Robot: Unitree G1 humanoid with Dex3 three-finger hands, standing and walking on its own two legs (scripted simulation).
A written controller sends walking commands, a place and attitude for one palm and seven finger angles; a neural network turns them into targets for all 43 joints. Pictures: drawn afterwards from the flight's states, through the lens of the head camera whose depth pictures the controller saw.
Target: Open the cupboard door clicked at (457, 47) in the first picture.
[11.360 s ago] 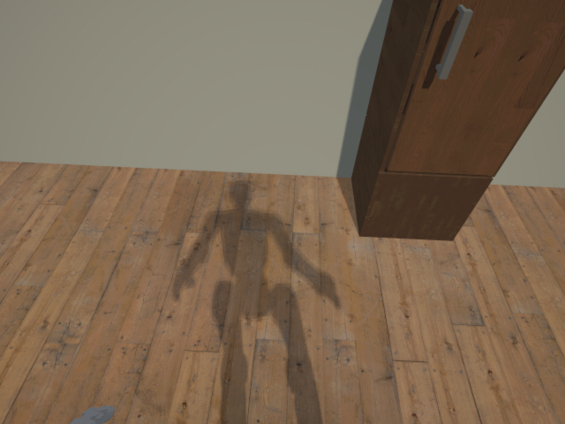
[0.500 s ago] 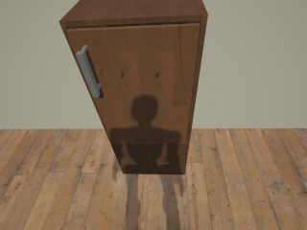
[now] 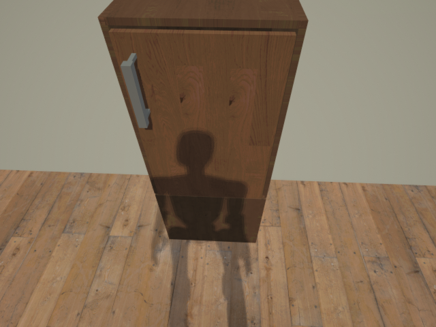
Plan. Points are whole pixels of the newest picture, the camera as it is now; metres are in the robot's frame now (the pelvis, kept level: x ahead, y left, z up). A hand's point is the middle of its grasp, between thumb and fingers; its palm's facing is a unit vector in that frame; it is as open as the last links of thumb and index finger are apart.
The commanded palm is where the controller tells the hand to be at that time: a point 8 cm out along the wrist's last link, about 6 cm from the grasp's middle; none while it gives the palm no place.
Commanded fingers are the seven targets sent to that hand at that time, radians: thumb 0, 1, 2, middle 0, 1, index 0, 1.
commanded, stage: look again from close up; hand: left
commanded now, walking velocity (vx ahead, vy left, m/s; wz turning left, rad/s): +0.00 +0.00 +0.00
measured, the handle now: (138, 92) +0.58 +0.23 +0.12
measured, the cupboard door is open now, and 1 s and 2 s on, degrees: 0 0 0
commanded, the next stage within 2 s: shuffle to correct the standing spot in 1.18 s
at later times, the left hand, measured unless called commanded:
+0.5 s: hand out of the picture +0.00 +0.19 -0.17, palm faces +0.04 -0.98 -0.21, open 7.4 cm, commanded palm none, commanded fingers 0.00 0.90 0.90 -0.20 -0.30 -0.20 -0.30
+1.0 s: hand out of the picture +0.01 +0.19 -0.17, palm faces +0.04 -0.98 -0.22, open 7.4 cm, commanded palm none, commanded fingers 0.00 0.90 0.90 -0.20 -0.30 -0.20 -0.30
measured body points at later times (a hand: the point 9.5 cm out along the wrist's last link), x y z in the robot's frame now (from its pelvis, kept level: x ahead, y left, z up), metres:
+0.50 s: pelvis -0.01 +0.01 +0.00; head +0.01 +0.01 +0.45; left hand +0.00 +0.24 -0.16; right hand -0.02 -0.20 -0.17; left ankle -0.05 +0.14 -0.74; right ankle -0.01 -0.09 -0.74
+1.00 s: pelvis -0.01 +0.01 +0.00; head +0.01 +0.01 +0.45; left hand +0.01 +0.24 -0.15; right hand +0.00 -0.22 -0.16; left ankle -0.05 +0.14 -0.74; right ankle -0.01 -0.09 -0.74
